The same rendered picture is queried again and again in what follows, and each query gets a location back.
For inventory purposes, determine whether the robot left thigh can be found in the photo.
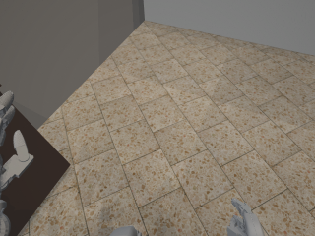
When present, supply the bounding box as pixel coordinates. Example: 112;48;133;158
109;226;142;236

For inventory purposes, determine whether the left robot forearm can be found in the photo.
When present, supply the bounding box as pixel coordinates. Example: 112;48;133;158
0;200;11;236

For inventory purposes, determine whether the left robot hand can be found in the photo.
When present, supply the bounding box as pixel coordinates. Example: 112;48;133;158
0;90;34;199

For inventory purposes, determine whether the right robot hand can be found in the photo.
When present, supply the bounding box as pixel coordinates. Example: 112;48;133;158
226;198;265;236

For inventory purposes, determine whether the counter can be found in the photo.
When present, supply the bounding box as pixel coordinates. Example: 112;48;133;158
0;84;71;236

